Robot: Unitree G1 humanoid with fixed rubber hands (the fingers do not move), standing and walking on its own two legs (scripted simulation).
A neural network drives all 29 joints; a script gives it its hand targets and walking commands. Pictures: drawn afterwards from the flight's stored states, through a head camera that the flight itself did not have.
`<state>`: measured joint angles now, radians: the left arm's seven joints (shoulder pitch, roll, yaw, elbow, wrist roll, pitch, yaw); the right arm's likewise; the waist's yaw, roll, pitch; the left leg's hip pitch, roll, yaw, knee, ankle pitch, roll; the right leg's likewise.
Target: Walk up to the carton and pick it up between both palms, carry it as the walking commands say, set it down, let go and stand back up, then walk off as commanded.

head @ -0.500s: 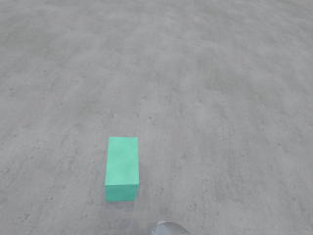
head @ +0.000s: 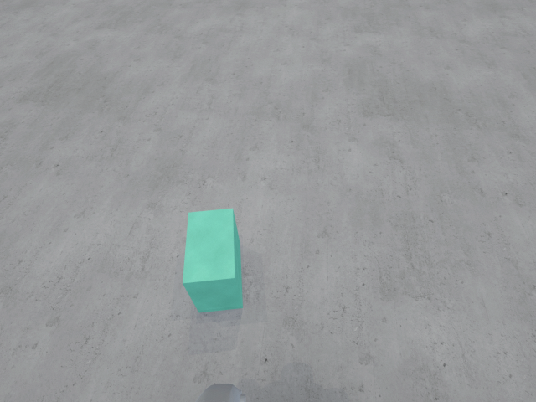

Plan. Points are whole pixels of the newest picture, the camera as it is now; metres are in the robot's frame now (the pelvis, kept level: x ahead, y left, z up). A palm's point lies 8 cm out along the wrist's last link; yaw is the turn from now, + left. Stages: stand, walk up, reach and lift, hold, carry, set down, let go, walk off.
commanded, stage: walk off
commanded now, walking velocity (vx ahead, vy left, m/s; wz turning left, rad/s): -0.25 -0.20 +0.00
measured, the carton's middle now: (215, 260) +0.70 +0.21 -0.63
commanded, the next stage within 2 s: stand in 0.96 s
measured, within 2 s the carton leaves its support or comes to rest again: neither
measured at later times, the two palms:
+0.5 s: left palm out of the picture -0.08 +0.17 -0.16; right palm out of the picture -0.10 -0.34 -0.09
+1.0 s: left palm out of the picture -0.14 +0.02 -0.14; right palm out of the picture -0.20 -0.47 -0.14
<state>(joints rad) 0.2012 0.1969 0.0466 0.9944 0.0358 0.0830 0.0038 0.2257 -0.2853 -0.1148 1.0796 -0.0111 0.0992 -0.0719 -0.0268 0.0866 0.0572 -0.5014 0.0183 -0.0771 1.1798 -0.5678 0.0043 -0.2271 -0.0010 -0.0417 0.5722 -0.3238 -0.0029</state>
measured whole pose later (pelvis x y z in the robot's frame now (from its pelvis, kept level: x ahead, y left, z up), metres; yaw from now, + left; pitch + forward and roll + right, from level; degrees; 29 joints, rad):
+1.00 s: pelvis -0.23 -0.21 -0.01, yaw +2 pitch -1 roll -4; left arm 0.13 0.18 0.03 0.94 0.03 0.08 0.03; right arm 0.20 -0.20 -0.09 1.03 0.00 0.07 -0.07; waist -0.03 0.04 0.06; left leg -0.28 0.02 0.06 0.87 -0.56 0.02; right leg -0.33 0.05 -0.12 0.57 -0.22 -0.05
